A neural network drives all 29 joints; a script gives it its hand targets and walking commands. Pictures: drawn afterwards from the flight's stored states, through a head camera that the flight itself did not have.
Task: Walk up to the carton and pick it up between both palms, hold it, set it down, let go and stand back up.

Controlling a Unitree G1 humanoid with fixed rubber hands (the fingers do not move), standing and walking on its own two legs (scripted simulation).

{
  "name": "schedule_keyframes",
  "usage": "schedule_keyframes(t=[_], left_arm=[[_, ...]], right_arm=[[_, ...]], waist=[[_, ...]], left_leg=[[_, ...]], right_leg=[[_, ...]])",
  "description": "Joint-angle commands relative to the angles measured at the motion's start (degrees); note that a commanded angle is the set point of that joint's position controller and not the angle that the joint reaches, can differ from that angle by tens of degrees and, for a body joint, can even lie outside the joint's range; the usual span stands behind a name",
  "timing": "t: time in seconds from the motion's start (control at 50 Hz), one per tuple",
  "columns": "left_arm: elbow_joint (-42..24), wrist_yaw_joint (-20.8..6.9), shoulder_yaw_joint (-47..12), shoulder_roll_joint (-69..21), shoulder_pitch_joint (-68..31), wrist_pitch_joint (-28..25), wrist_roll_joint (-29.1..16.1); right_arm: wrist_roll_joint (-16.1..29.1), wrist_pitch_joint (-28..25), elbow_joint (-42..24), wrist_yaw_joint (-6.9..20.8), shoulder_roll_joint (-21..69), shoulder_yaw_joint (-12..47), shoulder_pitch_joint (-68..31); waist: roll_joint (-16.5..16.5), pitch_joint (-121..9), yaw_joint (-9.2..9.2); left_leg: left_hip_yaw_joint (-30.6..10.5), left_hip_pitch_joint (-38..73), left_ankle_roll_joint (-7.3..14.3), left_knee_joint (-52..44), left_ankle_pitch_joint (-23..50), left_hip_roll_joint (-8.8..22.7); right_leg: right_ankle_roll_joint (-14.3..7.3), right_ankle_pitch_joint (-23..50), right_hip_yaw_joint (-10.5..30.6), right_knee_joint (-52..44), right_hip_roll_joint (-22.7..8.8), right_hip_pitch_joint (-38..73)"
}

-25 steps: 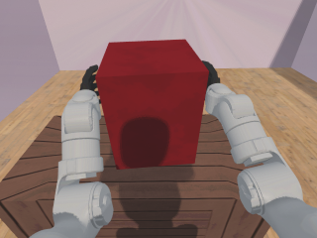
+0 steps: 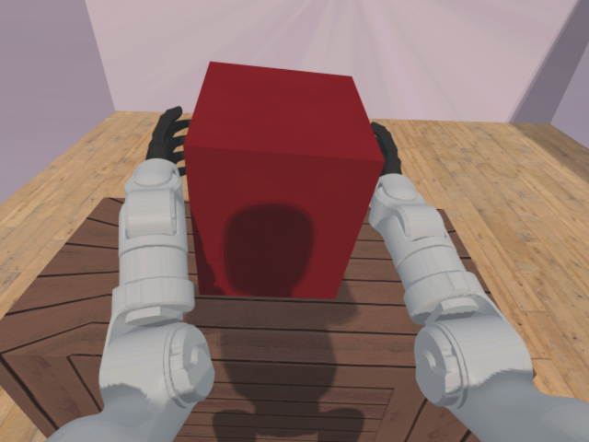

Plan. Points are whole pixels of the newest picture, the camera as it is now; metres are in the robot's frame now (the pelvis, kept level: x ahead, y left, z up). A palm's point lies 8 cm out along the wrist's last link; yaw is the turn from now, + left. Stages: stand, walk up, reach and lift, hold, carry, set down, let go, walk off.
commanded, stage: set down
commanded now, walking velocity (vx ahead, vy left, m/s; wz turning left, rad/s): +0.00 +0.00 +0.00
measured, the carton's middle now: (275, 185) +0.41 +0.02 +0.21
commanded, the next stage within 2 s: none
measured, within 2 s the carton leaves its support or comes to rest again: neither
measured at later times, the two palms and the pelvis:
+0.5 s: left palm (187, 189) +0.40 +0.14 +0.21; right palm (389, 211) +0.38 -0.15 +0.18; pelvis +0.01 +0.01 +0.00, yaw -1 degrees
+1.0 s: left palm (190, 214) +0.41 +0.14 +0.17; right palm (382, 226) +0.38 -0.14 +0.15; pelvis +0.02 +0.01 +0.00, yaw +0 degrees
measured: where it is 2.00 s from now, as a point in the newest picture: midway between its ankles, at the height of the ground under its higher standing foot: outside the picture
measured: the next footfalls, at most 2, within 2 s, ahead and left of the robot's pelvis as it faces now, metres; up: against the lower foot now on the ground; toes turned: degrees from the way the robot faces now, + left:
none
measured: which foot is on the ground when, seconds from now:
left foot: down 0.00-1.00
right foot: down 0.00-1.00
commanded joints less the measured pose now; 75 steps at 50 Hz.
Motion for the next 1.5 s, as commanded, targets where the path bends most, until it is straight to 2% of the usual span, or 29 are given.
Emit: schedule_keyframes(t=[0.0,0.04,0.12,0.22,0.26,0.32,0.36,0.4,0.44,0.58,0.62,0.7,0.76,0.88,0.98,1.1,1.16,1.24,1.48], left_arm=[[-7.15,-8.59,-26.91,-34.87,-35.67,-5.13,-9.83],[-9.07,-7.94,-30.02,-36.42,-35.00,-5.50,-10.87],[-13.79,-6.19,-35.84,-38.35,-33.89,-5.80,-13.00],[-14.87,-5.38,-37.75,-38.37,-32.14,-5.39,-13.45],[-14.31,-5.43,-37.23,-37.99,-31.70,-5.16,-13.16],[-11.53,-5.69,-33.89,-36.90,-30.12,-4.71,-11.47],[-9.89,-6.04,-32.14,-36.16,-28.70,-4.51,-10.30],[-8.66,-6.22,-30.11,-36.00,-27.24,-4.45,-9.28],[-8.49,-6.19,-29.56,-36.09,-25.70,-4.60,-9.32],[-7.70,-6.32,-29.24,-35.43,-23.48,-6.22,-9.71],[-8.22,-6.41,-30.47,-36.01,-24.93,-7.08,-10.43],[-10.20,-5.99,-34.36,-37.51,-27.77,-9.56,-12.28],[-9.13,-5.34,-36.01,-38.31,-29.13,-11.76,-13.23],[-3.96,-5.67,-33.40,-37.67,-29.73,-14.30,-11.76],[1.59,-6.12,-29.20,-36.79,-28.62,-15.81,-10.05],[4.81,-6.40,-24.98,-35.68,-28.90,-18.38,-8.70],[6.77,-6.51,-23.42,-35.00,-28.89,-19.68,-8.19],[7.70,-6.37,-23.76,-35.57,-31.22,-21.91,-8.80],[10.95,-5.46,-25.22,-37.02,-33.77,-26.83,-9.51]], right_arm=[[3.12,-11.80,-22.43,7.05,26.21,17.50,-52.40],[3.36,-13.28,-24.64,7.12,25.54,18.85,-52.63],[4.79,-15.05,-29.48,7.25,25.62,22.91,-51.40],[5.47,-14.68,-30.78,7.11,25.21,25.28,-48.09],[5.54,-14.32,-30.15,7.20,25.07,25.17,-47.15],[5.38,-13.72,-28.15,7.59,24.99,24.48,-46.70],[4.86,-13.58,-26.76,7.86,24.66,23.52,-45.93],[4.99,-13.61,-26.38,8.16,24.94,23.71,-45.83],[5.02,-13.93,-27.26,8.28,25.26,24.27,-45.82],[2.85,-14.97,-26.44,8.45,25.08,23.19,-42.86],[1.88,-15.64,-26.32,8.58,25.00,22.47,-42.66],[0.91,-17.35,-27.00,8.72,25.85,22.59,-42.24],[-0.43,-18.26,-25.89,8.79,26.18,21.81,-41.59],[-2.94,-18.51,-20.61,9.34,26.92,18.95,-40.91],[-3.89,-18.86,-18.49,9.84,28.36,17.96,-42.29],[-5.62,-19.73,-15.91,10.53,30.51,16.90,-41.59],[-7.06,-20.27,-14.24,10.79,30.97,15.92,-40.54],[-9.14,-21.48,-12.55,11.09,31.72,14.16,-39.86],[-13.51,-24.07,-8.55,11.62,32.22,10.00,-37.65]], waist=[[5.19,-22.50,-2.10],[6.26,-23.60,-2.65],[8.06,-26.94,-2.50],[8.25,-26.95,-2.28],[8.22,-26.03,-2.15],[7.37,-23.48,-0.54],[6.90,-22.40,-0.26],[6.08,-22.17,1.11],[4.93,-23.39,1.34],[3.57,-22.09,0.34],[3.78,-22.54,-0.68],[6.03,-26.06,-1.65],[7.13,-28.52,-2.44],[7.20,-26.52,-1.71],[5.81,-25.46,0.28],[3.57,-25.70,2.18],[3.08,-25.28,2.31],[3.21,-26.56,1.50],[7.11,-31.64,-0.35]], left_leg=[[6.19,6.29,-0.78,-0.01,21.57,-4.35],[5.90,7.98,-1.46,0.91,24.14,-4.14],[5.58,9.78,-2.25,2.55,28.17,-3.76],[5.55,8.42,-1.92,2.50,25.38,-3.94],[5.49,6.96,-1.69,2.08,23.32,-4.02],[5.68,5.43,-1.13,1.14,20.40,-3.98],[5.83,4.82,-0.93,0.83,19.33,-4.08],[6.01,4.85,-0.82,0.89,20.14,-4.04],[5.92,5.44,-0.94,1.26,22.20,-3.91],[5.83,7.43,-1.54,1.84,25.17,-3.51],[5.71,8.14,-1.84,1.96,25.37,-3.37],[5.51,10.09,-3.08,3.21,29.21,-3.08],[5.28,10.39,-3.59,3.63,30.03,-2.93],[6.00,6.71,-2.96,1.73,23.99,-3.51],[6.52,3.12,-2.23,0.59,20.52,-4.00],[7.30,0.76,-1.57,-0.78,17.96,-4.14],[7.57,-0.32,-1.36,-1.31,16.90,-4.19],[7.77,0.27,-1.65,-1.52,17.16,-3.79],[7.45,1.90,-3.35,-0.34,23.70,-2.81]], right_leg=[[2.43,15.42,-3.47,-1.32,3.62,6.65],[2.35,15.28,-3.76,-1.35,3.65,5.84],[2.19,16.27,-3.53,-0.75,3.49,5.43],[2.48,17.02,-2.88,-0.37,3.01,5.27],[2.57,16.86,-2.61,-0.27,2.84,5.00],[2.75,15.36,-2.51,-0.38,2.75,4.35],[2.82,15.29,-2.53,-0.49,2.77,4.31],[2.89,16.31,-2.61,-0.31,3.00,4.78],[2.95,18.32,-2.88,-0.01,3.36,5.48],[2.61,18.73,-3.75,-0.62,3.86,3.73],[2.47,17.71,-4.16,-0.68,3.81,2.90],[2.19,18.68,-4.36,-0.37,3.88,1.51],[2.04,18.57,-4.27,-0.61,3.75,0.23],[2.57,17.83,-3.40,-0.45,2.85,2.21],[3.13,19.78,-2.68,0.19,2.45,4.71],[3.73,22.57,-2.22,0.90,2.21,7.02],[3.91,23.19,-2.23,1.04,2.02,7.32],[3.64,22.63,-2.45,0.83,2.04,6.48],[2.69,22.18,-3.15,0.52,2.10,3.32]])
